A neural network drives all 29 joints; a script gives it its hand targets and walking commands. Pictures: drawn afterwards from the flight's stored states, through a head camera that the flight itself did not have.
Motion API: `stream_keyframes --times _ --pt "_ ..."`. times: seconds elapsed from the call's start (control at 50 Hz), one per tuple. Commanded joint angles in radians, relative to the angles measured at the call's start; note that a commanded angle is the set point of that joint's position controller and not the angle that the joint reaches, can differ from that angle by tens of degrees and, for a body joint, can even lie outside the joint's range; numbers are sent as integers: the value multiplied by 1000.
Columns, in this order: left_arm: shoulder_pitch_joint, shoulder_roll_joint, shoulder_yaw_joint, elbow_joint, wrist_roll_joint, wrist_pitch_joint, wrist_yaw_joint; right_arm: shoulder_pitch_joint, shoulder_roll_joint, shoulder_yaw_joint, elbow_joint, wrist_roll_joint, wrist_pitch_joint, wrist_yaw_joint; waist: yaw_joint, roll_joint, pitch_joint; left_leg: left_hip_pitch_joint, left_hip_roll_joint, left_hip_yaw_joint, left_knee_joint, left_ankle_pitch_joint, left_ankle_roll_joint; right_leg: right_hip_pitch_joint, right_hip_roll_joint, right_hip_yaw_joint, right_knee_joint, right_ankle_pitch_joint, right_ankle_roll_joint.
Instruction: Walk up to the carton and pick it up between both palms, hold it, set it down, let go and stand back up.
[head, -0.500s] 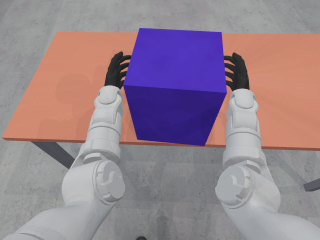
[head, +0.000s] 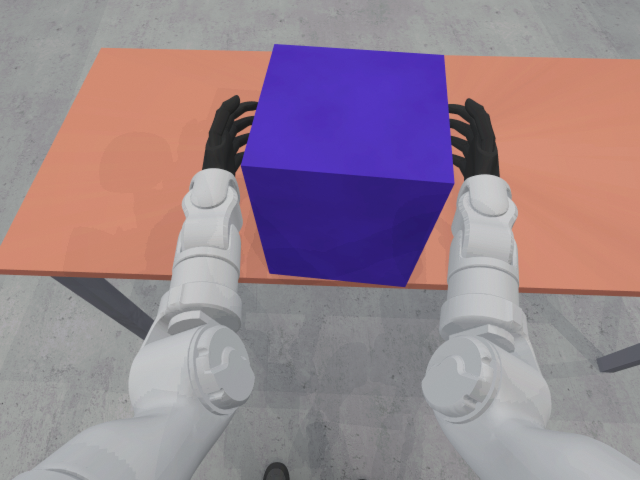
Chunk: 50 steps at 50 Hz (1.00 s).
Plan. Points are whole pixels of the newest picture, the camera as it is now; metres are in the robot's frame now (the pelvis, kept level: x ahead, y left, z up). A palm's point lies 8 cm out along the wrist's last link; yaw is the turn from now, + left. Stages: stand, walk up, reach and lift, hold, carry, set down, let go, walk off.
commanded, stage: set down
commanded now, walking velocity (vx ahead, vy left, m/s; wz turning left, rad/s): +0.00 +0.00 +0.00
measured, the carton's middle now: (346, 177) +0.49 -0.03 +0.03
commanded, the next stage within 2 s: none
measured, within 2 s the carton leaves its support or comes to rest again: neither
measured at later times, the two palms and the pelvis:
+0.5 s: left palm (223, 167) +0.46 +0.12 +0.09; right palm (478, 172) +0.44 -0.18 +0.10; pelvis +0.00 +0.00 +0.00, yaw +0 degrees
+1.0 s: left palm (230, 172) +0.48 +0.12 +0.06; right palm (474, 168) +0.46 -0.19 +0.08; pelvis -0.01 +0.01 -0.01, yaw -5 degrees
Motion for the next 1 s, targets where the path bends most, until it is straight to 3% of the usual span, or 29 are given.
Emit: stream_keyframes --times 0.0,0.48,0.66,0.76,0.86,0.98 --pt "-384 -199 -161 12 21 10 -59 -418 213 228 4 -3 -20 79 8 -15 -547 252 -28 15 63 136 25 161 20 -56 82 472 105" --pt "-316 -135 -156 16 -5 3 -68 -333 155 249 5 37 8 70 10 -20 -506 209 -33 16 77 116 27 138 19 -38 92 448 98" --pt "-335 -52 -165 53 -42 -35 -38 -344 70 248 53 82 -7 45 6 4 -560 211 -33 17 103 153 19 88 21 -24 103 469 83" --pt "-403 94 -201 110 -130 -104 21 -408 -57 297 123 178 -47 -1 24 -4 -688 149 -32 30 117 186 32 85 20 5 144 535 73" --pt "-538 272 -292 220 -288 -197 105 -553 -212 423 255 372 -102 -70 59 -7 -863 -21 -23 47 156 220 57 77 14 62 210 617 60" --pt "-612 417 -408 430 -471 -254 159 -626 -360 614 511 624 -167 -129 64 -49 -1032 -299 -8 70 193 221 82 194 -13 118 327 789 86"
